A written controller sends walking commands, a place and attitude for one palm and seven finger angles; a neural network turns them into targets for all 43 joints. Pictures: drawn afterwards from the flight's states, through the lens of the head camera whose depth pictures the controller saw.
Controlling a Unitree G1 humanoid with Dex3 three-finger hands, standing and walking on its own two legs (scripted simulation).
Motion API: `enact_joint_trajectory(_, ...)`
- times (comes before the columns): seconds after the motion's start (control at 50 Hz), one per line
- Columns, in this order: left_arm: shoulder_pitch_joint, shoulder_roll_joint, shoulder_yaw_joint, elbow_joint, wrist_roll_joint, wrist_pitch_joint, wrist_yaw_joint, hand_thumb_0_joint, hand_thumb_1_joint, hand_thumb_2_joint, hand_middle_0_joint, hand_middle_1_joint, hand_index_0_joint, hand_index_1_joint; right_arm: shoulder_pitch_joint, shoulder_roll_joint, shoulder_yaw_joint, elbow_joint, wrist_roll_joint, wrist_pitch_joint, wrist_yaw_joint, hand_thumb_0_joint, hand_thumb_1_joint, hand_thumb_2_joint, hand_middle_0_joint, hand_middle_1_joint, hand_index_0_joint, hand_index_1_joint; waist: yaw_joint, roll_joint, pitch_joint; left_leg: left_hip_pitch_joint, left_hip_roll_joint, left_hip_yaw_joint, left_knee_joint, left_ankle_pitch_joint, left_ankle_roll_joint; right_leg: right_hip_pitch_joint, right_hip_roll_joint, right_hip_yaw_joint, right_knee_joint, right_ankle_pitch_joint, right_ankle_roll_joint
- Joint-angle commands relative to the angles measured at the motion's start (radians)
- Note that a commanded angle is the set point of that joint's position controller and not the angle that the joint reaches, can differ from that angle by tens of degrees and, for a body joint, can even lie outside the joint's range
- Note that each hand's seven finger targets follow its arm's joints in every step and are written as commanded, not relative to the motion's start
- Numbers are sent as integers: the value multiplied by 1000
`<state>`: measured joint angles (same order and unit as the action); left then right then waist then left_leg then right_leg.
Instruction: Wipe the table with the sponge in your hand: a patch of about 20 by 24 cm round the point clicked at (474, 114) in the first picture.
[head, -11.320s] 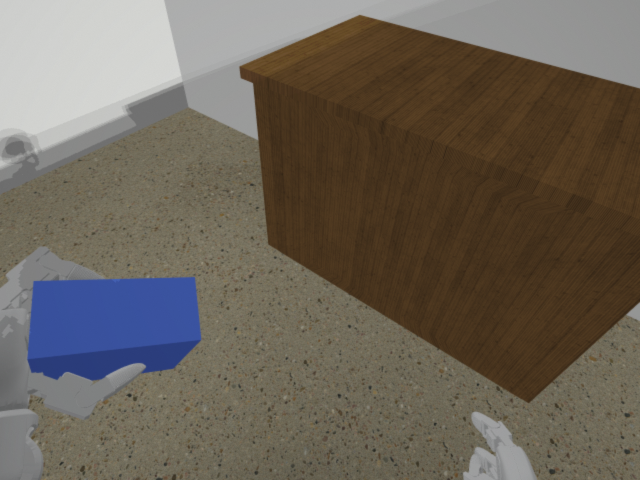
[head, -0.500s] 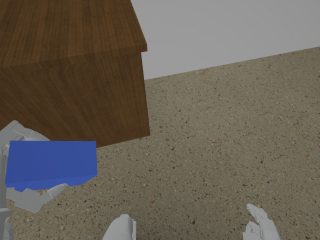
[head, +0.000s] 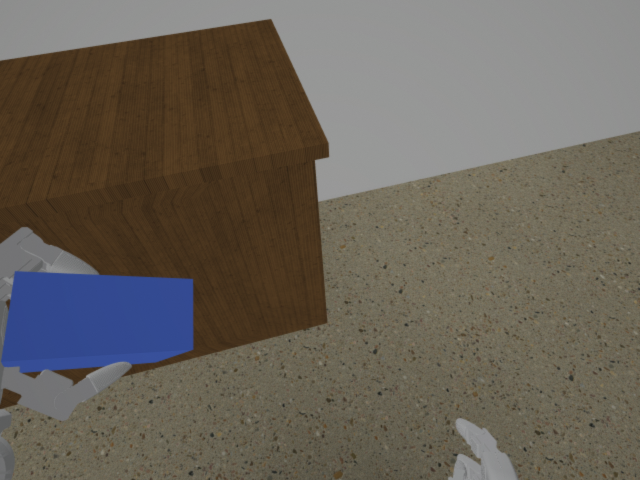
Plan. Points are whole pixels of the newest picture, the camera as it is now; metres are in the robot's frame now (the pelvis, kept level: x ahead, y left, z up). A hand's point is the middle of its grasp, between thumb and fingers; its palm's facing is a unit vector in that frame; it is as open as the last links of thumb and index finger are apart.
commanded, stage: take the last steps up to it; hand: left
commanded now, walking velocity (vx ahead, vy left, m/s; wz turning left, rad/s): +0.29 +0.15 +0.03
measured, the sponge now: (126, 325) +0.22 +0.19 +0.16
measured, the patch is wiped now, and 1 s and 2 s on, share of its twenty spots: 0.00 0.00 0.00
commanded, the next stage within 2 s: come to a stop and stand still in 0.88 s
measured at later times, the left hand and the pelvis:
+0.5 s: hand (26, 223) +0.31 +0.32 +0.20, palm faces +0.40 -0.79 -0.46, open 10.6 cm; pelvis +0.08 +0.08 +0.01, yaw -1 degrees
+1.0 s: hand (33, 195) +0.37 +0.36 +0.18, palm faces +0.35 -0.81 -0.47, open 10.6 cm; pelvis +0.16 +0.13 +0.01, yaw +0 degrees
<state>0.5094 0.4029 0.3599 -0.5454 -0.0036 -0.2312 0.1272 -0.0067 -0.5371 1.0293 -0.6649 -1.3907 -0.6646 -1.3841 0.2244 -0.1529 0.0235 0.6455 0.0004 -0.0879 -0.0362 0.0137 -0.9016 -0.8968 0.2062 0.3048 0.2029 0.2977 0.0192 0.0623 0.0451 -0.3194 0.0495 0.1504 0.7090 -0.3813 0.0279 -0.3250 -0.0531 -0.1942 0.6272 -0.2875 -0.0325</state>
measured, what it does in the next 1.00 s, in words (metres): walks ahead: left foot, then right foot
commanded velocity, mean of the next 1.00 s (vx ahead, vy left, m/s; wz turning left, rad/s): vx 0.19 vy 0.13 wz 0.00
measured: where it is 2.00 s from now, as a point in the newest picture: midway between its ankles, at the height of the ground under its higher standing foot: outside the picture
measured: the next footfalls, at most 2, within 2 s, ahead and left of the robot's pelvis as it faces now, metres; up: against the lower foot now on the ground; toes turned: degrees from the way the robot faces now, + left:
left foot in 0.32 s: +0.15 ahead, +0.20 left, +0.00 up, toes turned +9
right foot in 0.64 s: +0.17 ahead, +0.00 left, +0.00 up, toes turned -10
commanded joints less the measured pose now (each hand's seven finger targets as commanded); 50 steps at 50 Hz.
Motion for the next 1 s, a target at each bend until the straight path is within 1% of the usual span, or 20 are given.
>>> enact_joint_trajectory(0.0,-177,154,147,-54,-35,-47,33,0,100,1300,-1200,-1600,-1200,-1600,-96,-164,-91,-139,5,-42,-1,0,-900,-900,200,300,200,300,-25,-302,-62,-410,24,-190,492,-70,-50,254,-443,678,-408,-72,-173)
enact_joint_trajectory(0.04,-136,141,139,-20,-27,-65,23,0,100,1300,-1200,-1600,-1200,-1600,-103,-146,-68,-123,1,-22,-1,0,-900,-900,200,300,200,300,-18,-179,-42,-395,53,-179,500,21,-60,217,-369,449,-363,103,-137)
enact_joint_trajectory(0.1,-143,129,101,-84,-11,-93,24,0,100,1300,-1200,-1600,-1200,-1600,-114,-137,-61,-139,-1,-13,-1,0,-900,-900,200,300,200,300,-18,-183,-77,-263,60,-115,265,53,-47,191,-298,219,-311,316,-92)
enact_joint_trajectory(0.18,-95,155,116,-208,-12,-90,49,0,100,1300,-1200,-1600,-1200,-1600,-120,-129,-76,-179,-6,-31,-7,0,-900,-900,200,300,200,300,17,-214,-126,-97,8,4,-17,72,-31,243,-279,185,-266,386,-91)
enact_joint_trajectory(0.26,-87,193,168,-290,-17,-81,68,0,100,1300,-1200,-1600,-1200,-1600,-72,-140,-96,-194,-6,-32,-21,0,-900,-900,200,300,200,300,-13,-134,-172,120,-33,42,-245,183,-35,204,-216,147,-139,219,-43)
enact_joint_trajectory(0.28,-94,171,156,-291,-19,-84,65,0,100,1300,-1200,-1600,-1200,-1600,-60,-146,-103,-200,1,-32,-28,0,-900,-900,200,300,200,300,-22,-35,-178,212,-10,14,-294,191,-24,135,-173,129,-12,168,-19)
enact_joint_trajectory(0.32,-121,162,147,-312,-17,-103,65,0,100,1300,-1200,-1600,-1200,-1600,-55,-186,-120,-211,9,-38,-26,0,-900,-900,200,300,200,300,-27,337,-194,385,296,-422,-372,436,129,-199,4,55,415,-371,52)
enact_joint_trajectory(0.34,-123,185,160,-248,-6,-103,64,0,100,1300,-1200,-1600,-1200,-1600,-56,-181,-121,-215,11,-43,-17,0,-900,-900,200,300,200,300,-28,236,-157,317,323,-464,-393,462,176,-242,11,112,536,-395,35)
enact_joint_trajectory(0.38,-133,171,155,-176,-18,-90,49,0,100,1300,-1200,-1600,-1200,-1600,-70,-167,-114,-181,13,-55,-19,0,-900,-900,200,300,200,300,-28,214,-125,232,307,-405,-387,327,202,-278,-54,142,559,-307,49)
enact_joint_trajectory(0.44,-66,123,123,-212,-33,-88,32,0,100,1300,-1200,-1600,-1200,-1600,-64,-162,-107,-169,27,-65,-7,0,-900,-900,200,300,200,300,-19,184,-141,206,218,-228,-365,373,163,-219,-42,90,397,-186,61)
enact_joint_trajectory(0.58,-54,148,127,-185,-26,-43,38,0,100,1300,-1200,-1600,-1200,-1600,-80,-156,-71,-160,15,-68,-19,0,-900,-900,200,300,200,300,-6,69,-175,86,179,-140,-232,289,77,135,4,30,-130,-9,53)
enact_joint_trajectory(0.6,-69,166,139,-162,-19,-40,42,0,100,1300,-1200,-1600,-1200,-1600,-77,-149,-69,-155,12,-58,-21,0,-900,-900,200,300,200,300,-8,-39,-186,-6,142,-120,-120,216,54,237,-60,118,-204,67,22)
enact_joint_trajectory(0.62,-84,196,158,-145,-12,-37,45,0,100,1300,-1200,-1600,-1200,-1600,-77,-130,-68,-164,8,-47,-21,0,-900,-900,200,300,200,300,-16,-262,-199,-178,27,-29,103,55,5,340,-253,427,-264,167,-61)
enact_joint_trajectory(0.64,-106,207,178,-120,-28,-38,46,0,100,1300,-1200,-1600,-1200,-1600,-118,-125,-60,-179,4,-47,-15,0,-900,-900,200,300,200,300,-2,-369,-151,-331,-44,-60,328,-177,-34,356,-433,675,-330,288,-155)
enact_joint_trajectory(0.68,-180,195,167,-130,-41,-49,40,0,100,1300,-1200,-1600,-1200,-1600,-109,-155,-84,-149,10,-47,0,0,-900,-900,200,300,200,300,-22,-283,-95,-355,12,-194,510,-86,-61,268,-440,624,-345,256,-176)
enact_joint_trajectory(0.72,-87,179,176,-83,-26,-68,36,0,100,1300,-1200,-1600,-1200,-1600,-120,-123,-52,-131,-2,-23,-2,0,-900,-900,200,300,200,300,-17,-163,-92,-345,32,-173,472,-7,-69,266,-342,379,-285,470,-127)
enact_joint_trajectory(0.76,-116,164,153,-126,-19,-90,34,0,100,1300,-1200,-1600,-1200,-1600,-134,-114,-48,-143,-2,-12,-1,0,-900,-900,200,300,200,300,-21,-178,-128,-256,36,-127,298,20,-64,264,-292,228,-243,615,-86)
enact_joint_trajectory(0.92,-26,161,157,-217,-19,-70,61,0,100,1300,-1200,-1600,-1200,-1600,-100,-129,-88,-199,-5,-9,-9,0,-900,-900,200,300,200,300,-5,-220,-179,36,-47,39,-205,173,-48,264,-239,180,-142,529,-47)
enact_joint_trajectory(0.96,-64,165,153,-267,-23,-75,61,0,100,1300,-1200,-1600,-1200,-1600,-80,-152,-105,-204,2,-5,-23,0,-900,-900,200,300,200,300,-26,-86,-199,199,0,0,-310,267,-35,172,-184,144,2,374,-6)
enact_joint_trajectory(0.98,-70,155,151,-274,-26,-78,62,0,100,1300,-1200,-1600,-1200,-1600,-74,-169,-108,-211,7,-4,-26,0,-900,-900,200,300,200,300,-24,106,-213,306,144,-174,-327,451,23,18,-74,83,175,94,39)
